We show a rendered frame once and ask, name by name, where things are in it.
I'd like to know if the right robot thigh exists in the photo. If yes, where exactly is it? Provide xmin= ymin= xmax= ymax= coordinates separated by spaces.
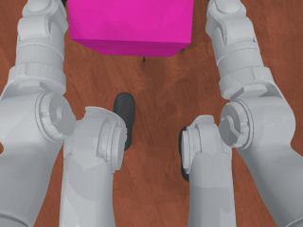
xmin=181 ymin=123 xmax=237 ymax=227

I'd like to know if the robot right upper arm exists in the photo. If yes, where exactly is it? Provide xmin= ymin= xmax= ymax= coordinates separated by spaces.
xmin=218 ymin=96 xmax=303 ymax=227

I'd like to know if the robot right forearm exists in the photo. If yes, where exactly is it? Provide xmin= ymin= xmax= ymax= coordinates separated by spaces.
xmin=205 ymin=0 xmax=295 ymax=129

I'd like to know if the robot left upper arm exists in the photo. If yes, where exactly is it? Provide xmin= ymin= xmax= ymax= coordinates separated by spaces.
xmin=0 ymin=90 xmax=76 ymax=227

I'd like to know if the robot thigh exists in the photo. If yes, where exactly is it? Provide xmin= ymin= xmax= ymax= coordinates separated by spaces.
xmin=181 ymin=123 xmax=237 ymax=227
xmin=59 ymin=115 xmax=125 ymax=227

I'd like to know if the robot left forearm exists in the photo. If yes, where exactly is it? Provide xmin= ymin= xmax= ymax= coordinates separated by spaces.
xmin=0 ymin=0 xmax=69 ymax=101

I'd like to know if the carton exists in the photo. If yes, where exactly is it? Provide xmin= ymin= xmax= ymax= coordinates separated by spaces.
xmin=67 ymin=0 xmax=194 ymax=57

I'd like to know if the left robot thigh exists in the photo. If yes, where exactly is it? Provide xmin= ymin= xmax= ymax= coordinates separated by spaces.
xmin=59 ymin=115 xmax=125 ymax=227

